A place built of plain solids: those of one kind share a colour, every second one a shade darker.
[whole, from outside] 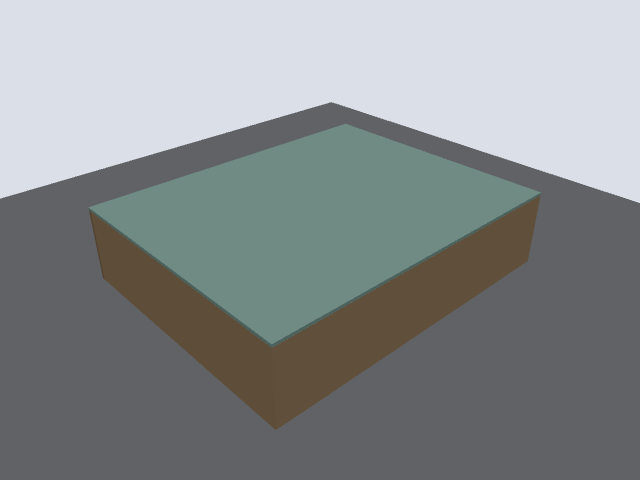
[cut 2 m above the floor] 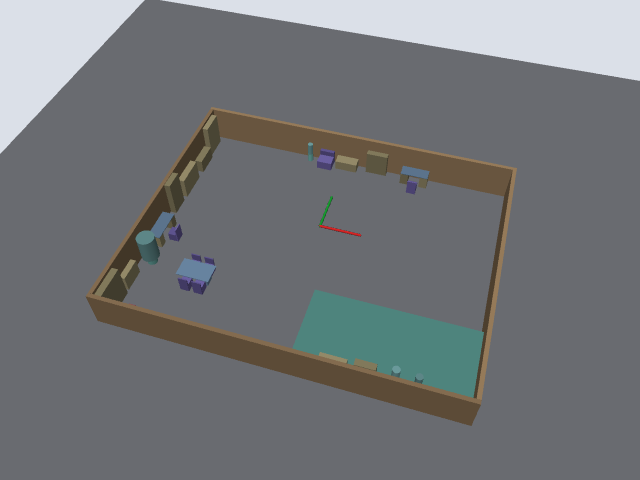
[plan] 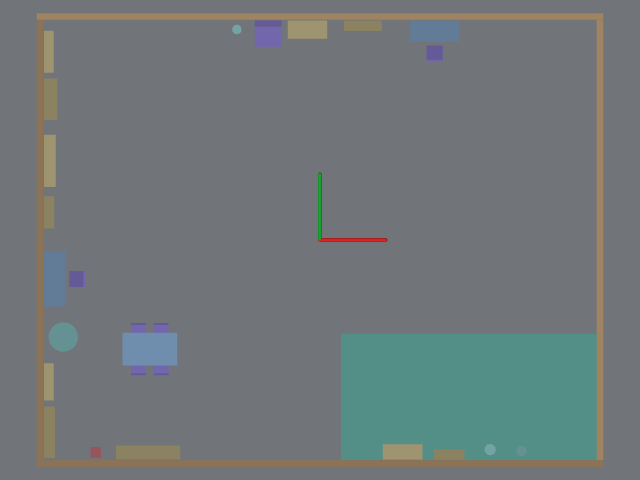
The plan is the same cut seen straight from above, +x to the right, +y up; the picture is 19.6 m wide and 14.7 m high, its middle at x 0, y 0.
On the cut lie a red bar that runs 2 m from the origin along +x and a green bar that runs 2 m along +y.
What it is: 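A loft; one open main floor with 2 platforms, their free sides bare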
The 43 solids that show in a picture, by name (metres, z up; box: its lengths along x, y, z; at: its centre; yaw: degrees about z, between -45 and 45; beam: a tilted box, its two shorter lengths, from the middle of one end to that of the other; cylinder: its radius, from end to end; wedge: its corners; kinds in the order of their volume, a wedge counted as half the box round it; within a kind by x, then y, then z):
{
 "wall_1": {"box": [0.2, 13.48, 3.94], "at": [-8.58, 0.0, 1.92]},
 "wall_2": {"box": [17.35, 0.2, 3.94], "at": [0.0, -6.84, 1.92]},
 "wall_3": {"box": [17.35, 0.2, 3.94], "at": [0.0, 6.84, 1.92]},
 "wall_4": {"box": [0.2, 13.48, 3.94], "at": [8.58, 0.0, 1.92]},
 "roof_1": {"box": [17.35, 13.88, 0.16], "at": [0.0, 0.0, 3.97]},
 "floor_1": {"box": [7.84, 3.86, 0.97], "at": [4.56, -4.81, 0.44]},
 "case_1": {"box": [0.3, 1.15, 0.94], "at": [-8.3, -4.35, 0.42]},
 "case_2": {"box": [0.32, 0.99, 2.11], "at": [-8.3, 0.84, 1.0]},
 "case_3": {"box": [0.31, 1.29, 1.95], "at": [-8.3, 5.76, 0.92]},
 "case_4": {"box": [0.34, 1.58, 1.91], "at": [-8.29, -5.89, 0.91]},
 "case_5": {"box": [0.36, 1.6, 1.22], "at": [-8.27, 2.42, 0.56]},
 "case_6": {"box": [0.41, 1.27, 0.81], "at": [-8.25, 4.31, 0.36]},
 "case_7": {"box": [0.66, 0.39, 0.75], "at": [-8.13, -1.84, 0.33]},
 "case_8": {"box": [0.66, 0.39, 0.75], "at": [-8.13, -0.54, 0.33]},
 "case_9": {"box": [1.97, 0.43, 0.89], "at": [-5.26, -6.51, 0.39]},
 "case_10": {"box": [1.21, 0.56, 0.59], "at": [-0.38, 6.44, 0.24]},
 "case_11": {"box": [1.16, 0.32, 1.41], "at": [1.31, 6.56, 0.65]},
 "case_12": {"box": [1.22, 0.47, 0.53], "at": [2.53, -6.49, 1.19]},
 "case_13": {"box": [0.43, 0.64, 0.75], "at": [2.98, 6.4, 0.33]},
 "case_14": {"box": [0.93, 0.32, 1.15], "at": [3.96, -6.56, 1.5]},
 "case_15": {"box": [0.43, 0.64, 0.75], "at": [4.04, 6.4, 0.33]},
 "chair_1": {"box": [0.44, 0.5, 0.51], "at": [-7.46, -1.19, 0.2]},
 "chair_2": {"box": [0.06, 0.5, 0.89], "at": [-7.21, -1.19, 0.4]},
 "chair_3": {"box": [0.46, 0.06, 0.91], "at": [-5.56, -4.11, 0.41]},
 "chair_4": {"box": [0.46, 0.44, 0.51], "at": [-5.56, -3.86, 0.2]},
 "chair_5": {"box": [0.46, 0.44, 0.51], "at": [-5.56, -2.82, 0.2]},
 "chair_6": {"box": [0.46, 0.06, 0.91], "at": [-5.56, -2.57, 0.41]},
 "chair_7": {"box": [0.46, 0.06, 0.91], "at": [-4.86, -4.11, 0.41]},
 "chair_8": {"box": [0.46, 0.44, 0.51], "at": [-4.86, -3.86, 0.2]},
 "chair_9": {"box": [0.46, 0.44, 0.51], "at": [-4.86, -2.82, 0.2]},
 "chair_10": {"box": [0.46, 0.06, 0.91], "at": [-4.86, -2.57, 0.41]},
 "chair_11": {"box": [0.82, 0.61, 0.54], "at": [-1.59, 6.22, 0.22]},
 "chair_12": {"box": [0.82, 0.2, 0.83], "at": [-1.59, 6.62, 0.36]},
 "chair_13": {"box": [0.5, 0.06, 0.89], "at": [3.51, 5.49, 0.4]},
 "chair_14": {"box": [0.5, 0.44, 0.51], "at": [3.51, 5.74, 0.2]},
 "bush_1": {"cylinder": 0.45, "from": [-7.86, -2.97, 0.49], "to": [-7.86, -2.97, 1.82]},
 "bush_2": {"cylinder": 0.14, "from": [-2.55, 6.45, 0.51], "to": [-2.55, 6.45, 1.18]},
 "bush_3": {"cylinder": 0.17, "from": [5.21, -6.42, 1.5], "to": [5.21, -6.42, 2.07]},
 "bush_4": {"cylinder": 0.16, "from": [6.17, -6.46, 1.52], "to": [6.17, -6.46, 2.27]},
 "table_1": {"box": [0.66, 1.69, 0.04], "at": [-8.13, -1.19, 0.72]},
 "table_2": {"box": [1.68, 1.0, 0.044], "at": [-5.21, -3.34, 0.72]},
 "table_3": {"box": [1.5, 0.64, 0.04], "at": [3.51, 6.4, 0.72]},
 "totem_1": {"box": [0.33, 0.33, 1.37], "at": [-6.87, -6.5, 0.64]}
}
